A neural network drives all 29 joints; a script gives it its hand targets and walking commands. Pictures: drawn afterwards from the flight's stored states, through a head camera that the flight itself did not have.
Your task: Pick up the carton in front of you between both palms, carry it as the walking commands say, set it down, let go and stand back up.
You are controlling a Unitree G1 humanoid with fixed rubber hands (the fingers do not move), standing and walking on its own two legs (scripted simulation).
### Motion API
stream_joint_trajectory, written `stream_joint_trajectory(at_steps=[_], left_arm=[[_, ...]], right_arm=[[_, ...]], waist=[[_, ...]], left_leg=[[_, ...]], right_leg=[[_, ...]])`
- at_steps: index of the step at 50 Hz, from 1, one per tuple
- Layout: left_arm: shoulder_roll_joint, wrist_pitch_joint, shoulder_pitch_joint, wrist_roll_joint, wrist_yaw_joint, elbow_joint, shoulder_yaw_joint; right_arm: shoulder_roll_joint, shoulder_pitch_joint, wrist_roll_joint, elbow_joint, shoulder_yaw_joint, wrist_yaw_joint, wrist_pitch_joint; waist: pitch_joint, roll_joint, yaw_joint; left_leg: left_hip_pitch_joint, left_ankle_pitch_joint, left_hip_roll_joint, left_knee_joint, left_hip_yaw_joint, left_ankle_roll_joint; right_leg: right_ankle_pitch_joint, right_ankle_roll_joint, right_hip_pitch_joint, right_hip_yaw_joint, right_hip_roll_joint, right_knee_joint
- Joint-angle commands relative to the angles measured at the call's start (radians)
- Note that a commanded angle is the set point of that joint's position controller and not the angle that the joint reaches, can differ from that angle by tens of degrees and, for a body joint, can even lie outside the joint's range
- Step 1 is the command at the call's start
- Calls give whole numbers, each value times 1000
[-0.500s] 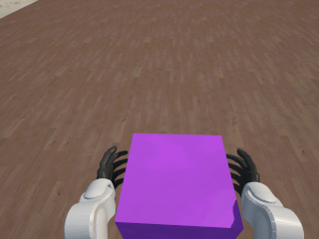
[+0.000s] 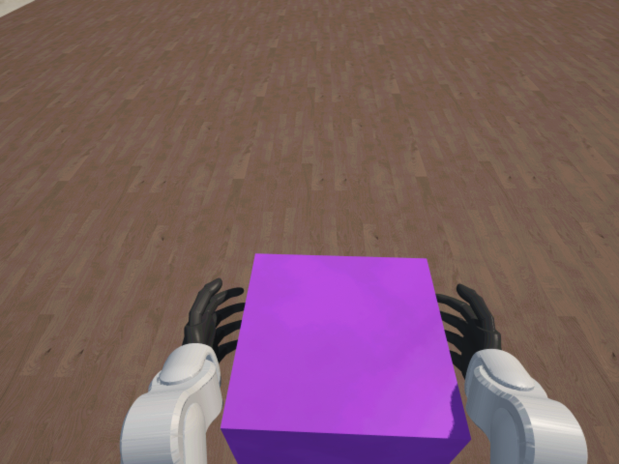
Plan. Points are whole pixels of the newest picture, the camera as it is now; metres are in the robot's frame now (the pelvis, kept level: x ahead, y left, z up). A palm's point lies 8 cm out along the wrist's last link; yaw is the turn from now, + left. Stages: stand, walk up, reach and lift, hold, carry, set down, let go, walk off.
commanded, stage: carry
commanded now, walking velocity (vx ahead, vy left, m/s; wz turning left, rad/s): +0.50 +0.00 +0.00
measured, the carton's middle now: (336, 381) +0.22 +0.00 +0.01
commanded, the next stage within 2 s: none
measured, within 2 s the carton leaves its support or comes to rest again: neither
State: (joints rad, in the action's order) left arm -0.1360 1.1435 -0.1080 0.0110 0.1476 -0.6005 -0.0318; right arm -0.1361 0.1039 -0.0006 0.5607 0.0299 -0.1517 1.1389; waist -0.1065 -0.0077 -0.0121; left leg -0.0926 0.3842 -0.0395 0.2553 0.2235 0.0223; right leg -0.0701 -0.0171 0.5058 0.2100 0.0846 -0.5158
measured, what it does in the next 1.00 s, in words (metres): walks ahead: right foot, then left foot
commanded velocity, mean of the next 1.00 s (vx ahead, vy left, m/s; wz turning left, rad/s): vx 0.11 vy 0.00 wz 0.00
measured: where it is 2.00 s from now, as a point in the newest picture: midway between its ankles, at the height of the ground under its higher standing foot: (330, 410)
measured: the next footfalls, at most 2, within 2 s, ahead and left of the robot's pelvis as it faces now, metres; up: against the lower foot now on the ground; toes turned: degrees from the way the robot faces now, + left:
right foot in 0.02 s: +0.19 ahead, -0.11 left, +0.00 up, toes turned -11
left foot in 0.48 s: +0.48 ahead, +0.11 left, +0.00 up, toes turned -4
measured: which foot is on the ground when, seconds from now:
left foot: down 0.00-0.06, up 0.08-0.46, down 0.48-1.00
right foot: up 0.00-0.00, down 0.02-0.50, up 0.52-0.64, down 0.66-1.00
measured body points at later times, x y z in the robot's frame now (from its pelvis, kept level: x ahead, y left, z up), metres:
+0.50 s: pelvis +0.31 +0.01 -0.01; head +0.31 +0.01 +0.44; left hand +0.55 +0.16 +0.08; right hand +0.55 -0.14 +0.07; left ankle +0.42 +0.11 -0.74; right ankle +0.15 -0.10 -0.72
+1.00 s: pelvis +0.45 +0.00 +0.02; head +0.45 +0.01 +0.47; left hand +0.70 +0.15 +0.10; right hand +0.69 -0.15 +0.09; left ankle +0.42 +0.11 -0.72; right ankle +0.33 -0.09 -0.71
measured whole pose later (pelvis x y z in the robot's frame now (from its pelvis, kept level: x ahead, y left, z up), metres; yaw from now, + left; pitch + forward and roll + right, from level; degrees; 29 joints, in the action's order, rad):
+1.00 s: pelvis +0.45 +0.00 +0.02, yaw -1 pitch +5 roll +0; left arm -0.14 1.15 -0.09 0.02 0.14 -0.57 -0.04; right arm -0.14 0.09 -0.02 0.54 0.04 -0.14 1.15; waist -0.12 0.00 0.01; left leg 0.26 0.22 -0.08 0.50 0.22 0.00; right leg -0.28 0.04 0.12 0.19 0.07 -0.51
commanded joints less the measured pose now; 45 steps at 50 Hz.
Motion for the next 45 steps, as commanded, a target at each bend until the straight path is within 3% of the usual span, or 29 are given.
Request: stream_joint_trajectory(at_steps=[1, 2, 3, 4, 5, 6, 8, 10, 11, 12, 14, 17, 20, 22, 23, 24, 25, 26, 27, 29, 30, 32, 34, 35, 37, 39, 40, 42, 45], left_arm=[[-575, -5, 294, -176, -5, -50, 521], [-554, -10, 277, -165, 0, -57, 503], [-537, -6, 283, -156, 3, -2, 509], [-555, -12, 257, -163, -3, -42, 503], [-601, -16, 299, -181, -11, -50, 525], [-648, -28, 318, -192, -23, -78, 533], [-704, -46, 349, -189, -44, -64, 576], [-706, -54, 339, -195, -61, -41, 578], [-694, -59, 340, -195, -62, -63, 578], [-706, -58, 339, -219, -69, -42, 576], [-687, -59, 287, -208, -69, -45, 566], [-582, -42, 228, -164, -43, -30, 521], [-537, -25, 206, -135, -14, -37, 494], [-551, -19, 270, -146, -7, -77, 505], [-543, -14, 273, -150, -7, -83, 507], [-543, -5, 257, -146, -7, -71, 503], [-534, 2, 295, -148, -6, -112, 523], [-572, 3, 330, -194, -9, -108, 559], [-566, 1, 304, -202, -17, -127, 564], [-642, -17, 304, -185, -32, -137, 560], [-694, -24, 313, -200, -37, -124, 578], [-689, -36, 274, -156, -45, -87, 569], [-685, -37, 268, -161, -47, -86, 554], [-683, -41, 316, -161, -45, -129, 559], [-666, -38, 312, -162, -41, -113, 558], [-619, -20, 257, -158, -34, -59, 548], [-583, -16, 236, -134, -30, -57, 528], [-583, -5, 235, -147, -30, -32, 524], [-607, -9, 326, -158, -29, -74, 543]], right_arm=[[-547, -325, 156, 117, -523, 2, -2], [-553, -337, 174, 112, -540, 2, 3], [-532, -310, 162, 110, -532, 1, 7], [-566, -284, 159, 109, -549, 3, 3], [-577, -292, 155, 104, -546, 9, -4], [-660, -311, 164, 96, -552, 19, -15], [-717, -321, 151, 84, -548, 34, -42], [-752, -321, 144, 66, -565, 37, -58], [-739, -287, 113, 31, -546, 35, -56], [-715, -291, 111, 66, -546, 29, -63], [-710, -305, 112, 103, -556, 14, -69], [-639, -274, 125, 90, -567, 3, -43], [-578, -278, 161, 121, -563, 2, -20], [-571, -290, 180, 115, -568, 5, -12], [-578, -280, 178, 113, -563, 7, -7], [-546, -303, 171, 148, -566, 6, -5], [-557, -289, 155, 123, -534, -1, -3], [-559, -284, 170, 136, -521, 2, -5], [-589, -246, 179, 111, -530, 9, -7], [-699, -277, 193, 126, -549, 27, -30], [-705, -281, 190, 139, -556, 38, -38], [-725, -292, 180, 119, -572, 51, -38], [-698, -312, 179, 149, -595, 54, -40], [-712, -328, 181, 155, -594, 53, -38], [-693, -363, 209, 177, -601, 54, -37], [-627, -260, 157, 98, -556, 37, -21], [-630, -261, 155, 73, -551, 33, -11], [-609, -270, 144, 94, -550, 22, -8], [-626, -316, 152, 87, -540, 27, -6]], waist=[[-121, -63, 35], [-170, 92, 62], [-226, 318, 55], [-258, 301, 44], [-234, 182, 41], [-243, 109, 35], [-205, 24, 32], [-156, 153, 26], [-150, 141, 34], [-136, 89, 30], [-111, 126, 30], [-19, 178, 27], [-35, 185, 31], [-42, 102, 12], [-96, 103, 2], [-181, -9, -1], [-239, -207, -18], [-256, -206, -11], [-284, -158, -8], [-308, -167, 6], [-303, -161, 7], [-273, -97, 11], [-277, 0, 8], [-257, 37, 7], [-258, 36, 13], [-229, 9, 14], [-226, 92, 12], [-228, 70, 11], [-192, 28, 20]], left_leg=[[156, -654, -132, 275, 27, -68], [370, -539, -83, 563, 42, -38], [632, -181, 35, 889, -9, -5], [774, 74, 42, 1044, -130, -17], [757, 70, -25, 1114, -201, -43], [731, 13, -78, 1075, -240, -57], [688, -79, -107, 924, -228, -50], [680, -154, -103, 831, -203, -37], [688, -150, -94, 749, -169, -34], [700, -181, -85, 715, -147, -30], [669, -179, -74, 560, -116, -23], [634, -252, -33, 390, -14, 13], [522, -323, -21, 299, 11, -2], [391, -463, 7, 179, 51, -11], [242, -535, -10, 104, 33, -12], [46, -904, -203, 160, -163, -35], [-69, -1167, -297, 145, -326, -140], [-102, -1251, -345, 144, -361, -208], [-115, -1106, -379, 127, -370, -230], [-30, -933, -318, 79, -290, -186], [47, -791, -274, 65, -223, -163], [131, -591, -197, 118, -141, -77], [199, -583, -172, 189, -103, -39], [203, -556, -142, 184, -78, -23], [200, -656, -134, 236, -78, -27], [202, -777, -135, 284, -86, -31], [211, -776, -130, 296, -74, -21], [249, -747, -99, 318, -51, -14], [231, -700, -97, 276, -33, 1]], right_leg=[[-109, -8, -380, 58, -81, 61], [-233, -59, -579, -165, 67, 109], [-254, -207, -732, -617, 288, 248], [-66, -236, -796, -708, 345, 294], [65, -229, -698, -603, 337, 268], [110, -204, -617, -498, 329, 260], [2, -115, -531, -365, 272, 304], [-68, -80, -461, -270, 230, 352], [-125, -76, -486, -262, 233, 386], [-66, -87, -492, -232, 215, 397], [179, -105, -503, -125, 210, 360], [443, -62, -485, 2, 131, 307], [485, -45, -488, 2, 158, 243], [462, -9, -469, 58, 113, 97], [435, 26, -412, 42, 80, -10], [128, 78, -290, 32, 34, -168], [-244, 76, -163, 4, -49, -310], [-505, 68, -117, -113, -59, -376], [-526, 66, -80, -122, -35, -334], [-506, 38, -163, -163, 10, -139], [-457, 45, -235, -116, -3, 4], [-138, 54, -340, -105, 11, 159], [137, 45, -413, -162, 103, 178], [250, 46, -386, -131, 109, 117], [386, 47, -417, -120, 104, 64], [478, 47, -393, -121, 102, 52], [564, 50, -410, -95, 90, 46], [652, 55, -434, -81, 86, 31], [632, 53, -415, -70, 81, 34]])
